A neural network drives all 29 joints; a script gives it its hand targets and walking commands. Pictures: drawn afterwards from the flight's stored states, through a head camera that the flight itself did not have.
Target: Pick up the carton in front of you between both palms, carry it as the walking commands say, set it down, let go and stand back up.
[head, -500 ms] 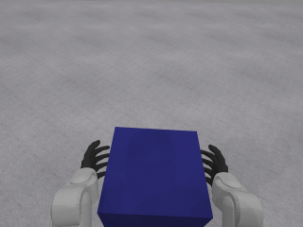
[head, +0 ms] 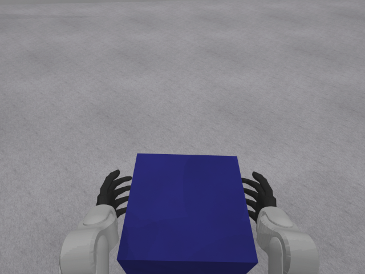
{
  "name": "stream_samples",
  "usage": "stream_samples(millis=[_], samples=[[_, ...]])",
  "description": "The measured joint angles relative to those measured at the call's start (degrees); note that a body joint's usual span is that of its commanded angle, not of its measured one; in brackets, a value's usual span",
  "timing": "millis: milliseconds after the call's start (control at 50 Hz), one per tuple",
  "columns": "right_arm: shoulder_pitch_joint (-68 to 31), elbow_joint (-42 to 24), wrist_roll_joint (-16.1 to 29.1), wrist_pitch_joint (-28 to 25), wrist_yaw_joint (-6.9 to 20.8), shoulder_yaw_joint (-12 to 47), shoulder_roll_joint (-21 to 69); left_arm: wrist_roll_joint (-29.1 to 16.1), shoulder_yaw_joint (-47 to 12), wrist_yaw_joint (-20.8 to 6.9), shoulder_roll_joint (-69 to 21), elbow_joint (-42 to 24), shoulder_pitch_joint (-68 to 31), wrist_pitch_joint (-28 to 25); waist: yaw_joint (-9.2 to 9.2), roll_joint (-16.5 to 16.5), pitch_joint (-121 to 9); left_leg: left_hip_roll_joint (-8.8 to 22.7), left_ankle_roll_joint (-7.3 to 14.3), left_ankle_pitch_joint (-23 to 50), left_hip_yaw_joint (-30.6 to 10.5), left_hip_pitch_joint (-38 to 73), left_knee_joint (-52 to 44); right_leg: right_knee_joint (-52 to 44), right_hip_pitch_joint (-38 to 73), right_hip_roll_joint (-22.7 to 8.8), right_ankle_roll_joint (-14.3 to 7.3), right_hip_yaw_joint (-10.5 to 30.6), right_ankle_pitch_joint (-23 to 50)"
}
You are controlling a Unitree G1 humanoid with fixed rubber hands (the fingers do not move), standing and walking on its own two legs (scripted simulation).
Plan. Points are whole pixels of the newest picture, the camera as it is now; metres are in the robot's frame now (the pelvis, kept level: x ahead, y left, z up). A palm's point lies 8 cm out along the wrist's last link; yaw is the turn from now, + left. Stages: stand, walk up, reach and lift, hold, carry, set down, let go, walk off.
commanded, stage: carry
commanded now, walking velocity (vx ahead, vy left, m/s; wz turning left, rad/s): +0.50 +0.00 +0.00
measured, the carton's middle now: (184, 225) +0.22 +0.01 -0.01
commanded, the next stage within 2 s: none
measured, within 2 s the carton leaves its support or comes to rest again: neither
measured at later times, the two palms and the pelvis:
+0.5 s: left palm (132, 95) +0.57 +0.18 +0.07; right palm (234, 101) +0.54 -0.12 +0.08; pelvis +0.33 +0.05 +0.00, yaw -4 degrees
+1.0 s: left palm (158, 47) +0.88 +0.14 +0.07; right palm (234, 48) +0.89 -0.16 +0.06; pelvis +0.66 -0.02 +0.00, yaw +0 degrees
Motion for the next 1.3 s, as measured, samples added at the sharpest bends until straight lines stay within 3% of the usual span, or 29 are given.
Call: stream_samples(millis=[120,220,260,300,360,400,580,700,740,780,840,880,1040,1180,1220,1240,1260,1300], samples=[[1.09,-3.91,0.05,-1.47,0.11,0.42,-0.02,-0.4,-0.79,-0.22,0.12,-2.99,0.1,-1.24,-0.56,-0.04,-0.48,0.88,-0.58,8.37,2.02,-3.31,-19.65,-6.33,9.92,0.51,1.98,0.37,-3.27],[1.39,-6.19,0.8,-0.5,-0.3,0.14,-0.01,-0.37,-1.32,-0.15,0.21,-5.02,-0.18,0.09,-1.08,-0.71,-1.27,-0.54,0.66,11.93,6.0,-0.09,-28.45,-5.46,17.52,-0.23,5.1,1.07,-10.33],[0.54,-5.56,1.17,-0.09,-0.36,0.1,-0.03,-0.23,-0.93,0.09,0.25,-5.43,-0.57,0.91,-1.46,-1.93,-1.09,-2.02,2.01,11.59,7.98,3.04,-29.95,1.46,18.1,-2.19,6.24,1.7,-15.92],[-1.18,-2.19,1.27,-0.4,-0.41,0.16,-0.06,-0.1,0.44,0.27,0.16,-3.85,-1.6,1.42,-2.54,-3.61,-0.68,-2.87,4.48,8.34,9.2,3.11,-25.32,19.2,11.31,-4.57,5.45,4.79,-16.16],[-1.51,0.08,1.31,-0.18,-0.36,-0.1,-0.04,0.19,0.77,0.21,0.23,-2.17,-2.06,2.26,-3.34,-2.78,0.72,-2.71,4.47,6.04,9.29,6.9,-27.76,42.82,-2.49,-2.21,3.53,9.97,-14.25],[-0.54,-0.32,1.34,-0.22,-0.2,-0.37,0.07,0.62,0.13,0.02,0.15,-2.03,-1.53,2.19,-3.67,-2.32,1.41,-2.96,4.33,5.98,9.15,10.53,-31.77,45.4,-8.88,-2.11,2.67,10.0,-10.28],[0.22,-3.65,1.7,-1.79,-0.03,-0.03,0.01,1.04,-0.93,-0.34,0.17,-5.2,-0.63,0.24,-3.33,-1.44,0.38,-3.71,2.23,3.16,7.81,25.78,-44.66,20.98,-20.06,-3.75,3.98,6.64,2.95],[0.11,-4.43,1.42,-0.39,0.03,0.47,-0.06,0.4,-0.56,0.08,0.14,-6.38,-0.2,1.47,-2.54,-0.81,-0.94,-3.17,-1.12,-4.67,7.0,35.19,-44.89,9.65,-17.34,-2.19,2.4,2.63,6.98],[0.09,-4.46,1.18,0.27,-0.1,0.27,-0.05,0.11,-0.49,0.1,0.15,-5.61,-0.63,1.84,-2.47,0.0,-0.74,-1.69,-2.41,-10.04,6.53,36.23,-38.89,7.08,-13.96,-0.77,1.2,0.81,7.18],[-0.55,-2.87,0.89,0.55,-0.15,-1.0,0.02,0.13,-0.81,0.08,0.2,-2.12,-1.8,1.1,-1.59,2.13,-0.18,1.17,-2.33,-11.39,4.57,30.44,-21.8,11.49,-13.63,0.39,-1.28,-0.39,5.16],[-0.76,-1.17,0.46,0.82,-0.21,-1.5,0.03,0.19,-0.75,-0.05,0.22,0.7,-2.24,0.63,-0.91,1.4,1.58,-1.33,-0.43,-8.62,-0.98,15.78,5.34,9.95,-10.24,0.24,-1.43,-0.63,1.24],[-0.27,-0.75,0.14,0.34,-0.13,-0.8,0.04,0.25,-0.46,-0.24,0.09,0.52,-1.17,0.14,-0.69,0.81,2.49,-1.7,0.51,-5.18,-1.15,8.8,9.5,6.01,-6.7,0.46,-0.97,-0.6,1.35],[1.88,-2.19,-0.75,-2.96,0.85,0.94,-0.04,0.36,-0.98,-1.0,0.07,-1.95,1.44,-2.51,-0.48,-0.33,1.36,0.5,-0.31,5.37,1.05,-2.68,-13.24,-5.77,6.8,1.29,0.33,0.59,-1.13],[2.8,-6.6,0.54,-1.76,0.07,0.61,-0.01,-0.19,-1.85,-0.77,0.24,-5.41,1.28,-1.11,-1.27,-0.61,-0.17,-0.43,0.61,12.27,5.25,-1.2,-27.2,-7.3,17.98,0.92,4.01,1.44,-9.36],[2.15,-6.94,1.08,-1.08,-0.08,0.43,-0.03,-0.25,-1.72,-0.43,0.23,-6.38,1.02,-0.22,-1.38,-1.25,-0.06,-1.63,1.3,10.97,7.45,2.08,-29.98,-2.88,19.72,-0.31,5.32,2.0,-14.07],[1.46,-6.05,1.29,-1.1,-0.16,0.53,-0.05,-0.25,-1.21,-0.25,0.28,-6.42,0.59,0.15,-1.81,-2.5,0.17,-2.61,2.63,11.59,8.29,3.01,-29.01,2.8,18.83,-2.1,5.55,2.11,-17.08],[0.48,-4.51,1.38,-1.2,-0.2,0.54,-0.07,-0.25,-0.44,-0.11,0.14,-5.78,-0.05,0.47,-2.3,-3.5,0.4,-3.14,3.94,9.9,9.06,3.06,-26.44,12.03,15.53,-3.87,5.15,3.05,-16.25],[-0.98,-2.04,1.57,-0.95,-0.24,0.19,-0.06,-0.15,0.46,0.08,0.1,-4.22,-1.17,1.17,-3.07,-3.21,1.17,-3.07,5.22,6.46,9.4,4.47,-25.31,32.94,5.65,-3.02,4.31,8.38,-15.31]])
